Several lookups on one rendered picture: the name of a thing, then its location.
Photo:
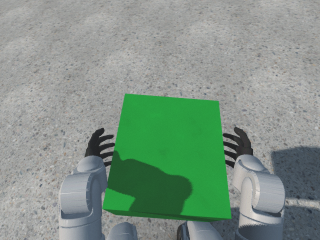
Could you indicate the robot thigh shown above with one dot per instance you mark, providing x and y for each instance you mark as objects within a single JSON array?
[
  {"x": 199, "y": 230},
  {"x": 123, "y": 231}
]

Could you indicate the robot right forearm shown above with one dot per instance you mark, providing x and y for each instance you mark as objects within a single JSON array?
[{"x": 262, "y": 200}]

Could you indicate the robot right hand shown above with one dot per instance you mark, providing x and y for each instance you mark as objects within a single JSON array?
[{"x": 243, "y": 147}]

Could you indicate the carton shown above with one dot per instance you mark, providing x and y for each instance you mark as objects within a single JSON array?
[{"x": 169, "y": 161}]

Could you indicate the right robot thigh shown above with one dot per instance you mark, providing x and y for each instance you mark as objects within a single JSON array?
[{"x": 199, "y": 230}]

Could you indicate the left robot thigh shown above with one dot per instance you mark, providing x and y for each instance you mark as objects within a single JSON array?
[{"x": 123, "y": 231}]

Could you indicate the robot left forearm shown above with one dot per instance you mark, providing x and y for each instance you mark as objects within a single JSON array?
[{"x": 80, "y": 201}]

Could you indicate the robot left hand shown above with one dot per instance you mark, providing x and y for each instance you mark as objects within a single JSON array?
[{"x": 94, "y": 149}]

